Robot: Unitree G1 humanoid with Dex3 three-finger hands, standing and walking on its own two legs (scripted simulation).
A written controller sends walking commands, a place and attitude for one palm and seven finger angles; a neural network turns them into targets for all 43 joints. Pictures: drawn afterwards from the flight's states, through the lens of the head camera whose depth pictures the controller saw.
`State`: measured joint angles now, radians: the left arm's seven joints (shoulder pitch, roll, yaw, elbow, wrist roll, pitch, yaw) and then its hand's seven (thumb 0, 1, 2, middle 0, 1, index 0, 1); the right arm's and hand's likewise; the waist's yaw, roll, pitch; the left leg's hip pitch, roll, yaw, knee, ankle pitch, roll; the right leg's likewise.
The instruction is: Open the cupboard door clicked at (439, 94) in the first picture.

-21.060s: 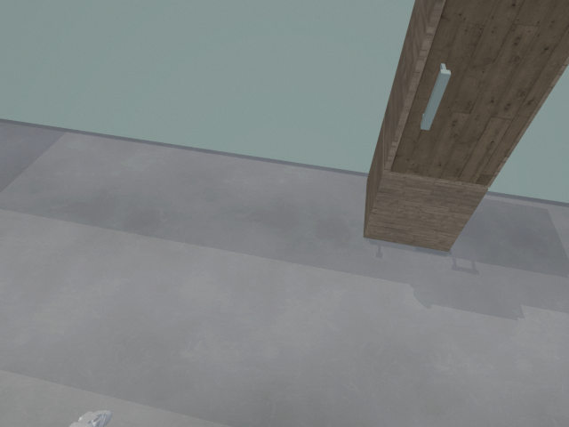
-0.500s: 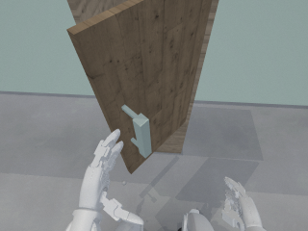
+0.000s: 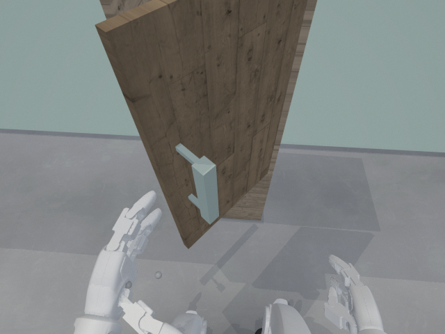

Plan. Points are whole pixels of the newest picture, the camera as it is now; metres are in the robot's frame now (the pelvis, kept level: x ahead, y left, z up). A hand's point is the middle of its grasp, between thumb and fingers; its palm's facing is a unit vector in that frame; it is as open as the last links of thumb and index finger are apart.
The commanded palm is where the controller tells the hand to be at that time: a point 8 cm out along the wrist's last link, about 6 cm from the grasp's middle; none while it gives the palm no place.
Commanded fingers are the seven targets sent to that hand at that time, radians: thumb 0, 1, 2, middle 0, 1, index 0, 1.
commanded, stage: draw the hand back to the body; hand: left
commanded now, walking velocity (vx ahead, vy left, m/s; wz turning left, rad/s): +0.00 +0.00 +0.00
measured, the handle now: (198, 186) +0.35 +0.07 +0.07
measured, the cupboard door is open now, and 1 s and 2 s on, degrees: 50 50 50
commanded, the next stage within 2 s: step back with the hand held close in 1.48 s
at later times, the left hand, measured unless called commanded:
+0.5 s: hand (82, 256) +0.20 +0.18 +0.15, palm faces +0.08 -0.96 -0.28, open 15.7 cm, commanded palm +0.16 +0.23 +0.17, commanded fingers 0.00 -0.12 0.47 -0.16 -0.30 -0.16 -0.30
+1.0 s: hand out of the picture +0.22 +0.26 +0.24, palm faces +0.37 -0.82 -0.43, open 10.3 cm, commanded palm +0.17 +0.31 +0.25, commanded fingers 0.00 0.76 0.84 -0.19 -0.30 -0.19 -0.30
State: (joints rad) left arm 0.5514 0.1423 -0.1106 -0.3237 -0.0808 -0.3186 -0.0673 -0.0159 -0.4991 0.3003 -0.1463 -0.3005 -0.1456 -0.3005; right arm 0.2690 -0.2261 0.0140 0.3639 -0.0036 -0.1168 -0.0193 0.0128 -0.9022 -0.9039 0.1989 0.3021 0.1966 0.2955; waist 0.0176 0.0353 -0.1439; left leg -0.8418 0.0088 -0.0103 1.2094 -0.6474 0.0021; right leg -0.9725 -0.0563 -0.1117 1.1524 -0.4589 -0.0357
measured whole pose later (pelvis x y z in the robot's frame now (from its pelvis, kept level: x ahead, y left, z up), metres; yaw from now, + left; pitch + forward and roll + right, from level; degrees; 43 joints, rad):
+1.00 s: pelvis +0.03 +0.02 +0.10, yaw -1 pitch -3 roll -1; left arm 0.51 0.34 0.27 -0.42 -0.01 -0.09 0.11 0.00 0.42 0.70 -0.19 -0.30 -0.19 -0.30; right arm 0.23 -0.22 0.04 0.61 -0.01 -0.17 -0.07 0.01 -0.90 -0.90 0.20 0.30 0.20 0.30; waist 0.07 0.07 0.00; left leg -0.05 0.00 0.03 0.47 -0.36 0.03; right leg -0.18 -0.02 -0.08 0.44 -0.20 0.01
